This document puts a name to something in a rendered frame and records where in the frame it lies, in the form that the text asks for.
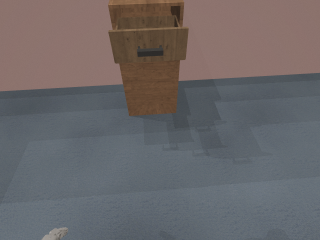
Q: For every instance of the drawer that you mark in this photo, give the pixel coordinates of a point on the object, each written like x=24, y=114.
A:
x=148, y=32

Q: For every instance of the left robot hand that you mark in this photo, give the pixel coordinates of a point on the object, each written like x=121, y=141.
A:
x=56, y=234

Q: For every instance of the handle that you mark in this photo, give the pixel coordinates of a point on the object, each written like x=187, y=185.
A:
x=148, y=52

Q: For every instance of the cabinet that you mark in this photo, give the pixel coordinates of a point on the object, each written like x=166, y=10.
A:
x=150, y=87

